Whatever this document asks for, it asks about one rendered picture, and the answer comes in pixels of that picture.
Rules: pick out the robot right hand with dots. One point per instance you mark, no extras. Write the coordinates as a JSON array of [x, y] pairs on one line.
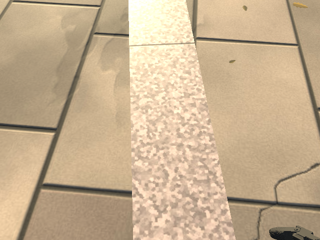
[[292, 233]]

